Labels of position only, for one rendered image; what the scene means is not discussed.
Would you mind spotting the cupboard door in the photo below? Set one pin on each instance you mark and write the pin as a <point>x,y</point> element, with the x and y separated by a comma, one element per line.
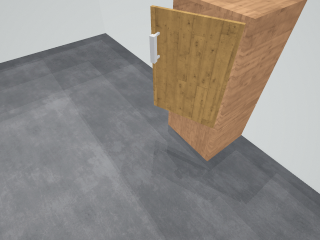
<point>197,53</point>

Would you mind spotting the handle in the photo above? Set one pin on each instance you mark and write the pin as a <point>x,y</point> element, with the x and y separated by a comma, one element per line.
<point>153,47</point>

